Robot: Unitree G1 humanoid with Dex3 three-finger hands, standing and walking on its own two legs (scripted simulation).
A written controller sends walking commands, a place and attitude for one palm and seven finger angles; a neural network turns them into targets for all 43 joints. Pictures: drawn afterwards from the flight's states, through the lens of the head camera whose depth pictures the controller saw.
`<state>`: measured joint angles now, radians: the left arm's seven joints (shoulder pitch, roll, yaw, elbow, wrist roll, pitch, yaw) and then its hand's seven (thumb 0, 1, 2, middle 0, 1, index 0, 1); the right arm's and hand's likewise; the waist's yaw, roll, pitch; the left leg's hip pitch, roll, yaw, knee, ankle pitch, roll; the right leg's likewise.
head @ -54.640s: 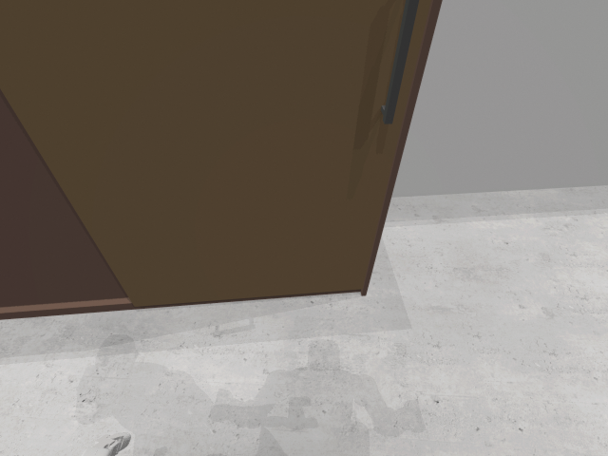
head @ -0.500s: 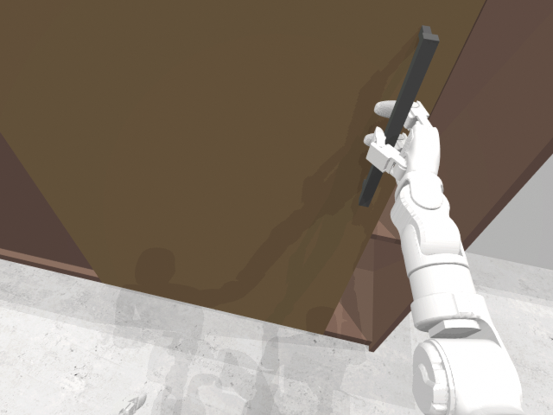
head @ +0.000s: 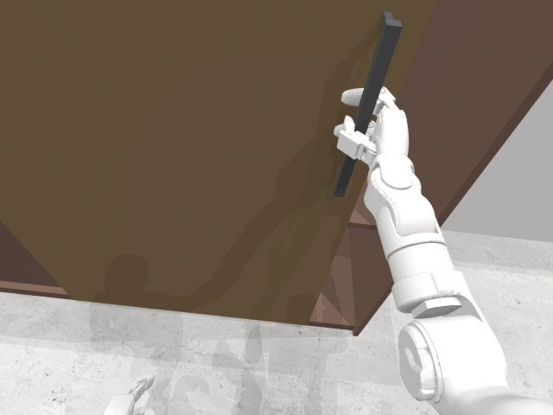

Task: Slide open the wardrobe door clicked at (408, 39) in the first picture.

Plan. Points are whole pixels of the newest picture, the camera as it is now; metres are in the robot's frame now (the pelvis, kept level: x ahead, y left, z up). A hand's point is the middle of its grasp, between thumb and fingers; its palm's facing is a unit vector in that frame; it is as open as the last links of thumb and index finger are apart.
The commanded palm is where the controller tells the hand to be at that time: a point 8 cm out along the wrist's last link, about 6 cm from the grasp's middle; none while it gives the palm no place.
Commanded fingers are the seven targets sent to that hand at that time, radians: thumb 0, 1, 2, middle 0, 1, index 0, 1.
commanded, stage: tug the door sideways, standing still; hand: right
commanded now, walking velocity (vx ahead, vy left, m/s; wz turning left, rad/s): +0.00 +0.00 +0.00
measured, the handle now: (358, 120) +0.50 -0.08 +0.18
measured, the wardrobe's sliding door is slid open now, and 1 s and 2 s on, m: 0.18 0.18 0.26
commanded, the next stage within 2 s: step sideways, sliding the door along in 0.48 s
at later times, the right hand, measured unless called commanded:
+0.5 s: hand (343, 138) +0.45 -0.05 +0.19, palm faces +0.04 +1.00 -0.07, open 5.7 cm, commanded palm +0.42 -0.05 +0.19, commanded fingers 0.00 -0.90 -0.90 0.45 1.40 0.45 1.40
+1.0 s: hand (343, 141) +0.45 -0.05 +0.18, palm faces +0.04 +0.99 -0.15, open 6.0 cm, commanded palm +0.44 -0.05 +0.19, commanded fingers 0.00 -0.90 -0.90 0.45 1.40 0.45 1.40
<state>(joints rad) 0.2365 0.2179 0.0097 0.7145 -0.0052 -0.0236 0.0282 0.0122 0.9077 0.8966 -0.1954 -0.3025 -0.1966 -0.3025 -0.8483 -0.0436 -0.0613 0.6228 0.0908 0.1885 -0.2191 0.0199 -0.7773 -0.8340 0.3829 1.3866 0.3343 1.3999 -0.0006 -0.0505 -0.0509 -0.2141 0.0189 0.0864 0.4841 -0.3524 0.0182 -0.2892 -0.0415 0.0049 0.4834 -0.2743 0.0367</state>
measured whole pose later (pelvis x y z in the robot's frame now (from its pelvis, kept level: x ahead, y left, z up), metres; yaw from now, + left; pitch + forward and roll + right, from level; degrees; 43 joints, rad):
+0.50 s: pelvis -0.03 -0.02 +0.00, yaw +0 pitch +6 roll +0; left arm 0.33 0.22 0.01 0.79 0.00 -0.12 0.00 0.01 0.91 0.90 -0.20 -0.30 -0.20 -0.30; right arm -1.04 -0.06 -0.02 0.91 0.11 0.05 -0.27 0.01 -0.81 -0.81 0.34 1.39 0.25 1.40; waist 0.03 -0.04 -0.04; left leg -0.32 0.03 0.07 0.54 -0.33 0.00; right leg -0.40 -0.03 0.00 0.55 -0.26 0.02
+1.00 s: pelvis -0.01 +0.03 -0.01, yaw -2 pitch -1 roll -1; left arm 0.26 0.23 -0.02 0.78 -0.05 -0.07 0.10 0.01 0.91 0.90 -0.20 -0.30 -0.20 -0.30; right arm -0.91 -0.17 -0.03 0.71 0.12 -0.08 -0.11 -0.03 -0.77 -0.85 0.45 1.40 0.21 1.40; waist 0.00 -0.09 0.15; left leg -0.26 -0.02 0.12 0.63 -0.36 0.09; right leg -0.37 -0.05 0.01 0.88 -0.47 -0.01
